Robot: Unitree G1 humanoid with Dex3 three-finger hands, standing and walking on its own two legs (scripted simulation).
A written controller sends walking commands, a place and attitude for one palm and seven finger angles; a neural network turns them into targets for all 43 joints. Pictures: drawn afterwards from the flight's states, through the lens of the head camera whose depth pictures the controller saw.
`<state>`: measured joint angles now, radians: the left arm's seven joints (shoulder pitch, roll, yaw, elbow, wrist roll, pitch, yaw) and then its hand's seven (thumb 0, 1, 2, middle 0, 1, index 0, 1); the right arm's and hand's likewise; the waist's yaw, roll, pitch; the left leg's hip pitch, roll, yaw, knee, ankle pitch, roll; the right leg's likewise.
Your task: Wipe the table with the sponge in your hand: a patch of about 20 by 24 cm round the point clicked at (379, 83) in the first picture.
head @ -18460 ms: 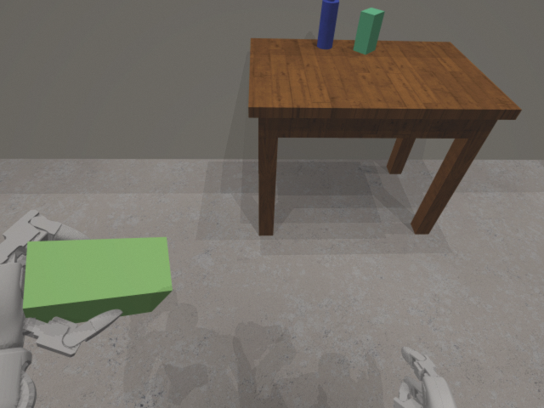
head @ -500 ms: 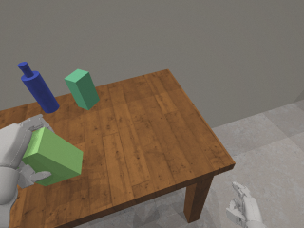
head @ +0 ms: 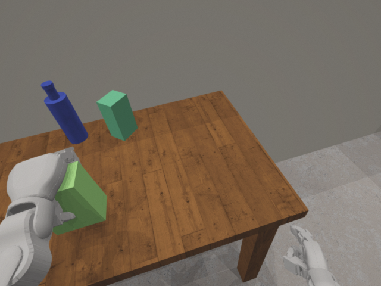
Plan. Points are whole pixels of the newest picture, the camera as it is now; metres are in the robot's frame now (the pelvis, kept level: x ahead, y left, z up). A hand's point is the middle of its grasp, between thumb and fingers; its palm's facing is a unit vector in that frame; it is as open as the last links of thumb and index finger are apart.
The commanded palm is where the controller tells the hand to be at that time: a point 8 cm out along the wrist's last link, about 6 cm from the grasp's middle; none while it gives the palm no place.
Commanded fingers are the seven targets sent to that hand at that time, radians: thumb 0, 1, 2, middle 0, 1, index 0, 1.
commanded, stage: turn the palm down, sponge in hand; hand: left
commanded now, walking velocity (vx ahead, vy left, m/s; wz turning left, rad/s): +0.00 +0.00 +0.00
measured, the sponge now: (73, 205) +0.23 +0.29 +0.06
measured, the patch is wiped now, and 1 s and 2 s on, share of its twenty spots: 0.00 0.00 0.00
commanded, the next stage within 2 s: move the sponge above the wiping area in 0.44 s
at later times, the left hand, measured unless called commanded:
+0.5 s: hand (63, 197) +0.22 +0.28 +0.12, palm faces +0.06 -0.07 -1.00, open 10.5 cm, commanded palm +0.18 +0.27 +0.18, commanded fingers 0.00 0.10 1.30 -1.20 -1.60 -1.20 -1.60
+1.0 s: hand (71, 201) +0.22 +0.27 +0.10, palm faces +0.02 -0.07 -1.00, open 10.5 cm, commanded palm +0.19 +0.27 +0.16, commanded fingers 0.00 0.10 1.30 -1.20 -1.60 -1.20 -1.60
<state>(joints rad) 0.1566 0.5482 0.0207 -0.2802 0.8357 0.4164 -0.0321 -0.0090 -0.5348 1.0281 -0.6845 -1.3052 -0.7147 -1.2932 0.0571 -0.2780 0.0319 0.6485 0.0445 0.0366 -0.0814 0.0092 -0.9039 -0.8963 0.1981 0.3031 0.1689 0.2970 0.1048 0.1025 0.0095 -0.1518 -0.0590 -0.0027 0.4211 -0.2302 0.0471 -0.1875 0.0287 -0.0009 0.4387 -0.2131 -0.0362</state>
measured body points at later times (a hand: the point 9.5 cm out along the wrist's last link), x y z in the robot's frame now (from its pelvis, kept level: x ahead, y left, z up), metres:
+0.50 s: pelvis -0.01 -0.01 +0.00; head -0.02 -0.05 +0.45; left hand +0.21 +0.28 +0.17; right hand +0.23 -0.22 -0.09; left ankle +0.00 +0.09 -0.74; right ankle +0.02 -0.10 -0.74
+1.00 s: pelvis +0.00 -0.02 +0.00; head -0.01 -0.06 +0.45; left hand +0.22 +0.27 +0.15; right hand +0.24 -0.22 -0.09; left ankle +0.00 +0.09 -0.74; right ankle +0.02 -0.10 -0.74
